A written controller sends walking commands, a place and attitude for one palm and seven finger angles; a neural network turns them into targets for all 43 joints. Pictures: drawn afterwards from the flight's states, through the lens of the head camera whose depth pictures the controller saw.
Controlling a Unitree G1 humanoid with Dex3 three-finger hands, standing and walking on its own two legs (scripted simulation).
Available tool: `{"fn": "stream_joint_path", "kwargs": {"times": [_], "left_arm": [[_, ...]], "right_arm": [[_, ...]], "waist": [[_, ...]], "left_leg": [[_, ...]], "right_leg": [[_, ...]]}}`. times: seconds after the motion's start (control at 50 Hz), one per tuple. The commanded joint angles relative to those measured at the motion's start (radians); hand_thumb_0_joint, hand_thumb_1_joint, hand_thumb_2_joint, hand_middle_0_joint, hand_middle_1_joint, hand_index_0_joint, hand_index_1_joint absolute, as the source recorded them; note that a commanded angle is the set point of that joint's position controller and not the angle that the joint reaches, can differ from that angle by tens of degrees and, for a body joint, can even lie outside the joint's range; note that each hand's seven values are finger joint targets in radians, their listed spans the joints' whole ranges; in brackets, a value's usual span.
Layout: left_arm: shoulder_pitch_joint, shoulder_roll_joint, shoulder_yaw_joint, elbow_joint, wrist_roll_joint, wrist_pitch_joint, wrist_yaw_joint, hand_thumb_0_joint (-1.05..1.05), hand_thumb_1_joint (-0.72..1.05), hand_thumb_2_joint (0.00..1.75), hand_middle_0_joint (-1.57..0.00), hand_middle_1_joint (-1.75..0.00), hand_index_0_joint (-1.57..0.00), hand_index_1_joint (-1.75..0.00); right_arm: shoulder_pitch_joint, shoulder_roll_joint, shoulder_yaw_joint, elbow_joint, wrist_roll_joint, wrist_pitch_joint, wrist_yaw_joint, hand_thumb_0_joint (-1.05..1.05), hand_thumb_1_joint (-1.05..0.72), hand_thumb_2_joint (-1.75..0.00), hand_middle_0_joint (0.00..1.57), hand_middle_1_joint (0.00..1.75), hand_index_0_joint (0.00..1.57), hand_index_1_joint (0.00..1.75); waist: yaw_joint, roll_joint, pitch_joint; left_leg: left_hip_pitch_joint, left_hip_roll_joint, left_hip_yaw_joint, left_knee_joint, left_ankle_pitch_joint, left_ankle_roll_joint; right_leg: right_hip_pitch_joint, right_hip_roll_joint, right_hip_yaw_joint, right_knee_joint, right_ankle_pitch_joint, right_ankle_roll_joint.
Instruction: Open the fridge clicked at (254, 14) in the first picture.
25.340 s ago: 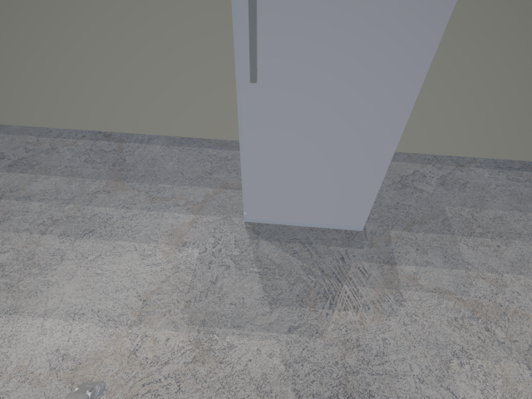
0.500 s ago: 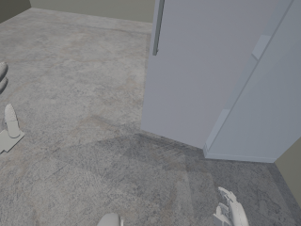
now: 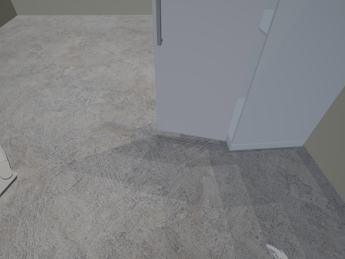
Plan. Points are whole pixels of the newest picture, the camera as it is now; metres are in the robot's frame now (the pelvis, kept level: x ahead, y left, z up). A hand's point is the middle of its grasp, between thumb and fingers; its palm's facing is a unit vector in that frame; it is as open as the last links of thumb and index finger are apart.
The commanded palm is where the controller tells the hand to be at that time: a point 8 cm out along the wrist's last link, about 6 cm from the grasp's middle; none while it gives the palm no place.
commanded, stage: stop stepping back and stand still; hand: left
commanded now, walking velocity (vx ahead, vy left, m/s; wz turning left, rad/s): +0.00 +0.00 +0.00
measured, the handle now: (159, 12) +1.14 +0.15 +0.17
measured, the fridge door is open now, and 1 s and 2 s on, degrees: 73 73 73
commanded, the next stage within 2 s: let the arm hang, fingers relaxed in 0.58 s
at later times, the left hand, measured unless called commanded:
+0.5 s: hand (17, 222) +0.13 +0.23 +0.17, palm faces +0.53 -0.72 -0.45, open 7.4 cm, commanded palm +0.07 +0.26 +0.18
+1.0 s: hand out of the picture -0.02 +0.16 -0.17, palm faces -0.04 -0.97 -0.24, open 7.4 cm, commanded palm none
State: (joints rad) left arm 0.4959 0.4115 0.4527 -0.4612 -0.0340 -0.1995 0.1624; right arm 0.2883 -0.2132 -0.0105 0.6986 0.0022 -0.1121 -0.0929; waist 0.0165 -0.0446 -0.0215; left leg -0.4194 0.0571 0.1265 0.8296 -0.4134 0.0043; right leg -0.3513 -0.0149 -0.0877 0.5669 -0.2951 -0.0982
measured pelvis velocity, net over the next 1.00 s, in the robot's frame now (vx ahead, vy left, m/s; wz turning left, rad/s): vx -0.08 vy -0.04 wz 0.06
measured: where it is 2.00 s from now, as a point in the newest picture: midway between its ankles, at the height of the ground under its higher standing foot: outside the picture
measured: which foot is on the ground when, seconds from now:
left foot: up 0.00-0.04, down 0.06-0.22, up 0.24-0.50, down 0.52-0.68, up 0.70-0.90, down 0.92-1.00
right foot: down 0.00-1.00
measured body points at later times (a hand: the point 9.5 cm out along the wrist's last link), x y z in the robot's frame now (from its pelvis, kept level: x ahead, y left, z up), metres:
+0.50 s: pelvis -0.06 -0.04 +0.00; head -0.06 -0.06 +0.45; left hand +0.09 +0.27 +0.20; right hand +0.10 -0.28 -0.10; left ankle -0.06 +0.09 -0.72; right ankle +0.03 -0.09 -0.74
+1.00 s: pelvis -0.08 -0.04 -0.01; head -0.05 -0.04 +0.44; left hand -0.01 +0.21 -0.15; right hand -0.02 -0.33 -0.14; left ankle -0.09 +0.12 -0.73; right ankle +0.02 -0.08 -0.73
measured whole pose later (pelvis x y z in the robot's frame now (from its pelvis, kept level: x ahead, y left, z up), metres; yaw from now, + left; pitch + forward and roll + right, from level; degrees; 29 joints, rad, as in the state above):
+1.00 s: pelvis -0.08 -0.04 -0.01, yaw +4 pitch -1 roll +2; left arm 0.18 0.23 -0.03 0.90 0.04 0.07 -0.01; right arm 0.24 -0.34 -0.03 0.92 -0.03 0.05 0.02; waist -0.03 -0.02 0.10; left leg -0.24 0.03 0.01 0.57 -0.36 0.02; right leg -0.38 0.02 -0.10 0.51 -0.14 -0.08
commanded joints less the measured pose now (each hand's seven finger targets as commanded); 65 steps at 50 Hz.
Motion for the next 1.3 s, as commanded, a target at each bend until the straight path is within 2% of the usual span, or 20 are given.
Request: {"fn": "stream_joint_path", "kwargs": {"times": [0.0, 0.02, 0.04, 0.08, 0.16, 0.18, 0.2, 0.22, 0.26, 0.34, 0.42, 0.52, 0.56, 0.64, 0.66, 0.74, 0.82, 0.92, 1.02, 1.28], "left_arm": [[-0.158, 0.149, 0.048, -0.191, 0.001, -0.067, 0.022, 0.0, 0.9, 0.9, -0.2, -0.3, -0.2, -0.3], [-0.16, 0.166, 0.059, -0.216, 0.01, -0.073, 0.026, 0.0, 0.9, 0.9, -0.2, -0.3, -0.2, -0.3], [-0.172, 0.203, 0.09, -0.224, 0.024, -0.08, 0.031, 0.0, 0.9, 0.9, -0.2, -0.3, -0.2, -0.3], [-0.023, 0.19, 0.104, -0.163, 0.019, -0.075, 0.001, 0.0, 0.9, 0.9, -0.2, -0.3, -0.2, -0.3], [0.007, 0.216, 0.114, -0.243, 0.011, -0.062, 0.016, 0.0, 0.9, 0.9, -0.2, -0.3, -0.2, -0.3], [0.008, 0.235, 0.126, -0.247, 0.017, -0.057, 0.02, 0.0, 0.9, 0.9, -0.2, -0.3, -0.2, -0.3], [-0.015, 0.271, 0.149, -0.273, 0.002, -0.046, 0.022, 0.0, 0.9, 0.9, -0.2, -0.3, -0.2, -0.3], [-0.108, 0.294, 0.168, -0.35, -0.012, -0.059, 0.029, 0.0, 0.9, 0.9, -0.2, -0.3, -0.2, -0.3], [-0.074, 0.224, 0.139, -0.209, -0.019, -0.045, 0.021, 0.0, 0.9, 0.9, -0.2, -0.3, -0.2, -0.3], [-0.066, 0.163, 0.079, -0.103, -0.021, -0.041, 0.016, 0.0, 0.9, 0.9, -0.2, -0.3, -0.2, -0.3], [-0.106, 0.148, 0.041, -0.124, 0.0, -0.042, 0.027, 0.0, 0.9, 0.9, -0.2, -0.3, -0.2, -0.3], [-0.068, 0.174, 0.057, -0.242, 0.01, -0.061, 0.029, 0.0, 0.9, 0.9, -0.2, -0.3, -0.2, -0.3], [-0.001, 0.192, 0.091, -0.242, 0.02, -0.057, 0.026, 0.0, 0.9, 0.9, -0.2, -0.3, -0.2, -0.3], [-0.016, 0.204, 0.108, -0.231, 0.012, -0.06, 0.019, 0.0, 0.9, 0.9, -0.2, -0.3, -0.2, -0.3], [-0.096, 0.064, -0.316, 0.594, 0.095, 0.094, -0.138, 0.0, 0.9, 0.9, -0.2, -0.3, -0.2, -0.3], [-0.245, 0.059, -0.317, 0.756, 0.074, 0.168, -0.146, 0.0, 0.9, 0.9, -0.2, -0.3, -0.2, -0.3], [-0.357, 0.105, -0.354, 0.991, 0.079, 0.193, -0.14, 0.0, 0.9, 0.9, -0.2, -0.3, -0.2, -0.3], [-0.436, 0.149, -0.37, 1.201, 0.067, 0.201, -0.148, 0.0, 0.9, 0.9, -0.2, -0.3, -0.2, -0.3], [-0.393, 0.108, -0.377, 1.362, 0.055, 0.192, -0.154, 0.0, 0.9, 0.9, -0.2, -0.3, -0.2, -0.3], [-0.436, 0.11, -0.378, 1.513, 0.053, 0.198, -0.159, 0.0, 0.9, 0.9, -0.2, -0.3, -0.2, -0.3]], "right_arm": [[-0.133, -0.149, -0.035, -0.181, -0.022, -0.087, -0.017, 0.0, -0.9, -0.9, 0.2, 0.3, 0.2, 0.3], [-0.157, -0.16, -0.033, -0.19, -0.014, -0.08, -0.011, 0.0, -0.9, -0.9, 0.2, 0.3, 0.2, 0.3], [-0.193, -0.153, -0.043, -0.218, -0.013, -0.067, -0.012, 0.0, -0.9, -0.9, 0.2, 0.3, 0.2, 0.3], [-0.196, -0.145, -0.053, -0.184, -0.006, -0.046, 0.017, 0.0, -0.9, -0.9, 0.2, 0.3, 0.2, 0.3], [-0.199, -0.126, -0.041, -0.214, 0.005, -0.035, 0.015, 0.0, -0.9, -0.9, 0.2, 0.3, 0.2, 0.3], [-0.196, -0.117, -0.048, -0.227, 0.002, -0.027, 0.015, 0.0, -0.9, -0.9, 0.2, 0.3, 0.2, 0.3], [-0.209, -0.096, -0.053, -0.243, 0.0, -0.028, 0.02, 0.0, -0.9, -0.9, 0.2, 0.3, 0.2, 0.3], [-0.195, -0.116, -0.042, -0.228, -0.01, -0.044, 0.019, 0.0, -0.9, -0.9, 0.2, 0.3, 0.2, 0.3], [-0.151, -0.089, -0.032, -0.148, -0.017, -0.038, 0.021, 0.0, -0.9, -0.9, 0.2, 0.3, 0.2, 0.3], [-0.156, -0.097, -0.032, -0.165, 0.005, -0.033, 0.002, 0.0, -0.9, -0.9, 0.2, 0.3, 0.2, 0.3], [-0.161, -0.104, -0.028, -0.175, -0.005, -0.041, -0.006, 0.0, -0.9, -0.9, 0.2, 0.3, 0.2, 0.3], [-0.186, -0.162, -0.04, -0.233, 0.009, -0.027, 0.005, 0.0, -0.9, -0.9, 0.2, 0.3, 0.2, 0.3], [-0.194, -0.124, -0.025, -0.217, 0.008, -0.025, 0.005, 0.0, -0.9, -0.9, 0.2, 0.3, 0.2, 0.3], [-0.173, -0.12, -0.032, -0.217, 0.007, -0.039, 0.011, 0.0, -0.9, -0.9, 0.2, 0.3, 0.2, 0.3], [-0.176, -0.308, -0.09, 0.017, -0.012, -0.052, 0.106, 0.0, -0.9, -0.9, 0.2, 0.3, 0.2, 0.3], [-0.01, -0.276, -0.09, 0.006, -0.018, 0.093, 0.106, 0.0, -0.9, -0.9, 0.2, 0.3, 0.2, 0.3], [-0.023, -0.259, -0.077, 0.058, -0.026, 0.14, 0.101, 0.0, -0.9, -0.9, 0.2, 0.3, 0.2, 0.3], [-0.003, -0.305, -0.063, 0.165, -0.039, 0.144, 0.099, 0.0, -0.9, -0.9, 0.2, 0.3, 0.2, 0.3], [-0.005, -0.285, -0.057, 0.258, -0.036, 0.12, 0.084, 0.0, -0.9, -0.9, 0.2, 0.3, 0.2, 0.3], [0.088, -0.282, -0.064, 0.399, -0.035, 0.117, 0.072, 0.0, -0.9, -0.9, 0.2, 0.3, 0.2, 0.3]], "waist": [[-0.045, 0.142, -0.011], [-0.035, 0.328, 0.046], [-0.021, 0.275, 0.032], [-0.012, 0.29, 0.048], [0.006, 0.248, 0.041], [0.013, 0.051, 0.057], [0.012, -0.266, 0.06], [-0.013, -0.159, 0.034], [-0.032, 0.001, 0.036], [-0.023, -0.101, 0.013], [-0.009, -0.088, -0.029], [0.003, 0.144, -0.042], [0.005, 0.281, 0.02], [-0.008, 0.049, -0.003], [-0.077, 0.025, 0.019], [-0.052, -0.251, -0.024], [-0.057, -0.128, -0.005], [-0.044, 0.029, 0.0], [-0.021, 0.172, -0.045], [-0.043, 0.054, 0.031]], "left_leg": [[0.276, 0.087, -0.228, -0.498, -0.216, 0.102], [0.298, 0.276, -0.491, -0.637, -0.3, 0.167], [0.203, 0.317, -0.519, -0.659, -0.196, 0.198], [-0.021, 0.26, -0.412, -0.663, -0.373, 0.18], [-0.24, 0.143, -0.191, -0.471, -0.354, 0.078], [-0.273, 0.032, -0.082, -0.187, -0.284, 0.032], [-0.313, -0.071, -0.051, 0.184, -0.151, -0.005], [-0.256, -0.027, -0.141, 0.303, -0.016, -0.014], [-0.12, -0.016, -0.133, 0.292, 0.021, -0.025], [0.004, -0.03, -0.067, 0.061, 0.035, -0.019], [0.162, -0.065, -0.023, -0.235, -0.007, 0.017], [0.127, 0.136, -0.289, -0.522, -0.013, 0.105], [-0.077, 0.125, -0.26, -0.615, -0.315, 0.085], [0.005, 0.009, -0.139, -0.369, -0.024, 0.038], [0.017, 0.024, -0.155, -0.134, 0.126, 0.028], [-0.028, -0.011, -0.151, 0.053, -0.105, 0.025], [0.067, -0.028, -0.114, -0.077, -0.088, 0.029], [0.122, -0.007, -0.181, -0.399, -0.096, 0.08], [0.081, 0.015, -0.214, -0.507, -0.08, 0.071], [0.106, 0.006, -0.213, -0.501, -0.09, 0.063]], "right_leg": [[-0.136, -0.077, 0.167, 0.079, -0.362, 0.032], [-0.272, 0.039, 0.018, 0.343, -0.234, 0.095], [-0.231, 0.012, 0.048, 0.496, -0.177, 0.106], [-0.127, -0.007, 0.065, 0.548, -0.137, 0.101], [0.283, 0.034, -0.014, 0.081, -0.196, 0.086], [0.259, -0.05, 0.172, -0.141, -0.331, 0.032], [0.15, -0.316, 0.665, -0.388, -0.513, -0.09], [0.094, -0.359, 0.679, -0.412, -0.331, -0.103], [-0.042, -0.276, 0.527, -0.402, -0.466, -0.052], [-0.016, -0.212, 0.334, -0.387, -0.356, 0.014], [0.044, -0.2, 0.309, -0.372, -0.322, 0.036], [0.154, -0.035, 0.159, -0.103, -0.019, 0.146], [0.221, -0.013, 0.116, -0.063, -0.102, 0.12], [0.181, -0.099, 0.26, -0.213, -0.045, 0.078], [0.018, -0.232, 0.246, -0.13, 0.298, 0.03], [0.062, -0.273, 0.324, -0.237, 0.081, -0.065], [0.061, -0.255, 0.316, -0.255, 0.027, -0.066], [0.077, -0.108, 0.263, -0.325, -0.242, 0.116], [0.217, -0.069, 0.224, -0.267, -0.111, 0.076], [0.143, -0.081, 0.237, -0.324, -0.205, 0.053]]}}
